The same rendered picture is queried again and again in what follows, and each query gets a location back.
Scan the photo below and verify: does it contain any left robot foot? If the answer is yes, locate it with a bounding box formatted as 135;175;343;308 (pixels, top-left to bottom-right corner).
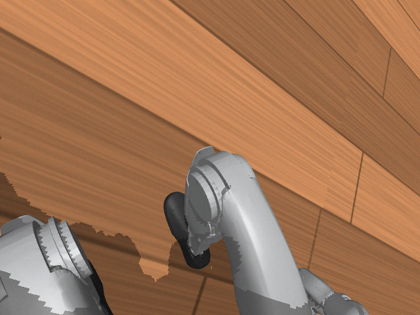
88;259;113;315

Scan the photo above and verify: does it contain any right robot arm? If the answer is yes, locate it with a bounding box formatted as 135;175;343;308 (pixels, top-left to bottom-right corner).
323;293;370;315

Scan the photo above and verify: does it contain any right robot foot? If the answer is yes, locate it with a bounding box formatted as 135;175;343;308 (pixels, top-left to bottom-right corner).
163;192;211;269

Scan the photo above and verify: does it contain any right robot hand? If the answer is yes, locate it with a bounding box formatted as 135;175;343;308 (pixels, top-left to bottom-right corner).
298;268;336;315

